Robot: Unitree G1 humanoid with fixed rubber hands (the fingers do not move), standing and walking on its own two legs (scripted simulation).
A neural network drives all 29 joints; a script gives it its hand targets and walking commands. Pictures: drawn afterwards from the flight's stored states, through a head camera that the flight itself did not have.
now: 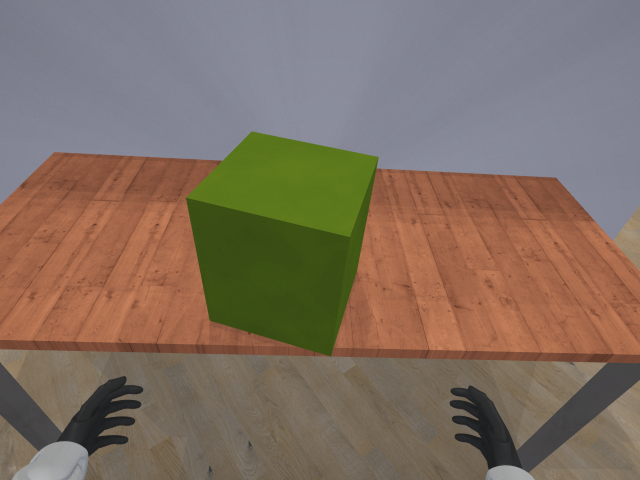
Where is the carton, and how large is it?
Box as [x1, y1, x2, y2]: [186, 132, 378, 355]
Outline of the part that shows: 251,132 186,197 209,319 330,355 357,268 378,157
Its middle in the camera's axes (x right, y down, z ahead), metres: -0.05 +0.01 +0.62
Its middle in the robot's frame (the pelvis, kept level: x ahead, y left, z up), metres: +0.46 +0.04 +0.06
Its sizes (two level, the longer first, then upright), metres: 0.210 0.200 0.250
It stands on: a table, 0.71 m high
